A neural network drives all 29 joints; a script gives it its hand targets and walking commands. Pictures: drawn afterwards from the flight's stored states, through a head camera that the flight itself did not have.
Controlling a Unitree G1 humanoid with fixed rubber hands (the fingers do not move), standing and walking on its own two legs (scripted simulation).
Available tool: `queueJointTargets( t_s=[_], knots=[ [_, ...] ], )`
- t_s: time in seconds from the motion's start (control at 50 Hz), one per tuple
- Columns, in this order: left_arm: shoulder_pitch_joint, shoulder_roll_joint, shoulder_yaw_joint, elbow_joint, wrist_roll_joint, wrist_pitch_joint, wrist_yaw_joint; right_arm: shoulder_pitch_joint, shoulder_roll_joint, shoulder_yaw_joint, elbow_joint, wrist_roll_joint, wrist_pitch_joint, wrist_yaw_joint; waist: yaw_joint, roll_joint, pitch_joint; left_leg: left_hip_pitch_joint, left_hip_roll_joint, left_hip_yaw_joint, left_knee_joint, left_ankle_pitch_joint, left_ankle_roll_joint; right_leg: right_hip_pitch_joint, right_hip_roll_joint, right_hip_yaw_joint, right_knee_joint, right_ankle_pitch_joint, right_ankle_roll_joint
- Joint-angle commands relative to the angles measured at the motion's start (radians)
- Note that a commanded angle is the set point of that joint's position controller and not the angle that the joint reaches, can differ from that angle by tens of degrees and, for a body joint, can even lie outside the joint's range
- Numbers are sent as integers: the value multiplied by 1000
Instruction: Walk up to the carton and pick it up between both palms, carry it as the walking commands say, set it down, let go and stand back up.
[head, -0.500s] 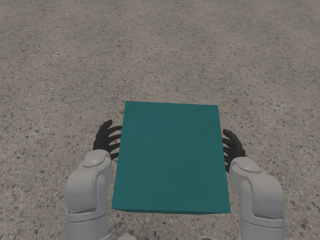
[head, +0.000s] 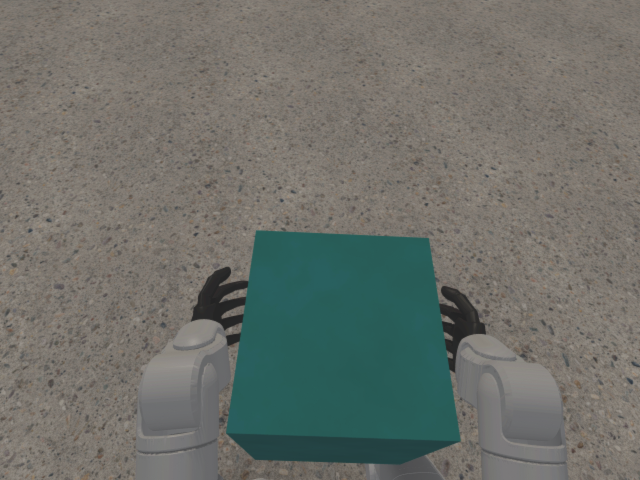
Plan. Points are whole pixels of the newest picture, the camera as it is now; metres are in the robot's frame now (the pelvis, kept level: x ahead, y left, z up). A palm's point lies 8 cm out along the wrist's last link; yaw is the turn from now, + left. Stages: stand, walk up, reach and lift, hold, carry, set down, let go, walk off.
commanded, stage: carry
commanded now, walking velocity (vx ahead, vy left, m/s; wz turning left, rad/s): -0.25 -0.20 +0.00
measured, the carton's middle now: (334, 358) +0.26 +0.00 -0.01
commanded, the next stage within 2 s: none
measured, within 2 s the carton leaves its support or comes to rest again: neither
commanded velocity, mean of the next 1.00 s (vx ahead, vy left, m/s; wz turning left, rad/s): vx -0.25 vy -0.20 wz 0.00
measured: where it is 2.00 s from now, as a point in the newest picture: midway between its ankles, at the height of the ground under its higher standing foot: outside the picture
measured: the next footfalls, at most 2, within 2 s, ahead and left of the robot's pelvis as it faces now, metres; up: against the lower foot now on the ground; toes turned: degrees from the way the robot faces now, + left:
right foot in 0.22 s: -0.08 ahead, -0.23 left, +0.00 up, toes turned -3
left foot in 0.50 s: -0.20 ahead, -0.05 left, +0.00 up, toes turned +5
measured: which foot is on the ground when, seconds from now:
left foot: down 0.00-0.22, up 0.24-0.48, down 0.50-0.84, up 0.86-1.00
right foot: up 0.00-0.20, down 0.22-0.50, up 0.52-0.82, down 0.84-1.00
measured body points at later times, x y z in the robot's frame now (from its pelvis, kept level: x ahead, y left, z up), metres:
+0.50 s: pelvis -0.22 -0.14 -0.02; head -0.19 -0.13 +0.43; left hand +0.09 -0.03 +0.05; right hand +0.04 -0.31 +0.05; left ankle -0.24 -0.05 -0.74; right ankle -0.12 -0.23 -0.74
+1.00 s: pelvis -0.43 -0.29 -0.01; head -0.41 -0.30 +0.44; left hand -0.15 -0.17 +0.04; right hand -0.19 -0.46 +0.02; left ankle -0.41 -0.17 -0.67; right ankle -0.37 -0.41 -0.74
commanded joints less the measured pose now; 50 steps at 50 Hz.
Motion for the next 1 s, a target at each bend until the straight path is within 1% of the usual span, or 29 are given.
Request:
queueJointTargets(
  t_s=[0.0,0.06,0.1,0.14,0.16,0.18,0.2,0.24,0.28,0.32,0.38,0.42,0.44,0.46,0.5,0.52,0.54,0.56,0.58,0.64,0.68,0.76,0.8,0.82,0.86,0.9,0.92,0.94,0.98],
  knots=[
    [-439,-1039,-708,-110,-425,-11,-272,-610,908,687,-238,396,-84,291,-6,109,-366,291,213,-113,-154,214,101,39,-25,1,-24,-59,34],
    [-406,-1003,-721,-86,-450,8,-265,-551,843,631,-201,352,-65,269,-9,261,-360,255,233,-173,-198,173,69,162,-13,-64,-194,-140,36],
    [-384,-998,-715,-9,-445,25,-273,-486,818,588,-130,295,-51,268,-15,282,-328,179,208,-155,-252,-36,42,256,2,-114,-367,-121,18],
    [-363,-979,-697,17,-433,34,-279,-420,795,579,-67,260,-38,276,-9,307,-316,168,150,-73,-143,-22,15,324,-15,-125,-602,-43,-12],
    [-398,-978,-695,-4,-433,31,-277,-390,806,566,-15,244,-33,281,-6,197,-297,139,80,-12,-62,-70,-11,343,-35,-74,-730,-40,-42],
    [-397,-986,-711,-13,-439,29,-286,-405,801,583,-40,249,-39,286,-1,41,-261,26,36,26,46,-94,-53,347,-164,89,-825,-55,-80],
    [-387,-974,-684,28,-424,33,-292,-457,833,620,-55,256,-37,286,-2,-261,-221,-169,-23,42,279,-329,-86,365,-333,238,-803,174,-145],
    [-453,-998,-668,17,-420,23,-302,-607,876,683,-120,306,-44,287,7,-396,-218,-221,-91,-68,724,-473,-69,192,-422,226,-814,257,-261],
    [-491,-1045,-660,-26,-406,7,-300,-791,930,755,-194,407,-50,291,-2,-243,-187,-157,-101,-85,784,-357,-60,150,-285,80,-801,102,-184],
    [-457,-1060,-620,-42,-396,-2,-297,-845,942,801,-296,462,-71,287,-17,-207,-274,-205,-81,-45,646,-299,-63,382,-228,-25,-712,294,-124],
    [-340,-1034,-594,-46,-350,-14,-268,-730,921,778,-307,460,-64,276,-4,-164,-395,-109,-111,23,341,-305,-38,524,-263,66,-635,608,-169],
    [-303,-1005,-608,-45,-326,-15,-251,-668,913,774,-275,464,-64,285,-14,-191,-452,48,-122,49,94,-229,-5,526,-278,106,-641,541,-179],
    [-316,-978,-620,-63,-315,-15,-245,-625,908,773,-237,468,-58,291,-21,-125,-456,156,-103,37,-94,-132,-2,497,-253,113,-645,451,-159],
    [-289,-968,-640,-47,-298,-7,-235,-548,906,736,-165,436,-50,295,-23,-64,-478,280,5,-79,-145,-47,11,394,-219,88,-585,340,-115],
    [-306,-979,-668,-55,-313,-6,-242,-556,896,742,-188,455,-56,303,3,376,-372,377,464,-547,-181,465,180,16,-56,-29,-271,-232,-27],
    [-216,-968,-637,24,-283,5,-242,-511,866,724,-150,439,-49,307,-10,315,-317,316,484,-473,-202,567,264,-32,-60,74,-62,-207,-19],
    [-336,-985,-668,-94,-318,-13,-247,-552,890,712,-164,439,-64,315,-24,254,-325,244,431,-374,-190,492,250,-10,-73,133,24,-147,-23],
    [-338,-1019,-671,-68,-340,-13,-254,-608,914,735,-217,437,-69,316,-18,59,-294,216,340,-301,-169,471,188,16,-49,98,66,-59,-16],
    [-391,-1049,-707,-91,-382,-10,-264,-605,915,720,-232,417,-74,307,-14,33,-340,212,291,-221,-139,502,153,47,-47,55,58,-20,-6],
    [-430,-1045,-729,-110,-438,-8,-277,-597,892,690,-249,393,-84,283,-5,119,-388,266,204,-76,-106,389,94,89,-33,-6,-92,-63,28],
    [-376,-1006,-720,-110,-441,2,-277,-597,876,685,-280,370,-77,266,-12,152,-360,280,253,-156,-120,502,101,116,-33,-38,-206,-109,36],
    [-324,-965,-711,-41,-455,31,-286,-395,802,600,-123,269,-46,254,-4,279,-355,182,171,-84,-70,261,34,310,-13,-134,-568,-17,1],
    [-307,-985,-704,19,-444,35,-302,-399,790,610,-106,247,-44,261,1,29,-302,15,25,13,119,-30,-35,406,-169,90,-788,146,-78],
    [-338,-950,-693,-13,-427,19,-299,-414,807,624,-84,247,-45,264,-3,-254,-286,-149,-51,54,354,-367,-75,407,-342,251,-757,375,-154],
    [-409,-969,-698,-60,-435,17,-304,-479,877,671,-114,284,-47,272,9,-354,-316,-208,-93,-67,704,-486,-61,323,-416,190,-724,581,-249],
    [-428,-995,-662,-40,-404,13,-297,-678,905,748,-203,384,-53,283,-3,-310,-252,-126,-84,-86,736,-381,-50,215,-307,62,-727,313,-189],
    [-390,-1010,-641,-1,-386,7,-295,-756,882,786,-249,425,-66,288,-13,-220,-252,-104,-86,-36,686,-333,-56,249,-258,-8,-716,346,-147],
    [-348,-1005,-630,-34,-371,-5,-289,-757,899,796,-276,438,-73,284,-18,-224,-298,-129,-74,-17,555,-303,-52,342,-233,-32,-688,348,-115],
    [-371,-1034,-625,-66,-371,-18,-279,-775,922,782,-310,458,-76,285,-8,-153,-348,-58,-82,7,342,-256,-34,425,-261,25,-652,475,-141]
  ],
)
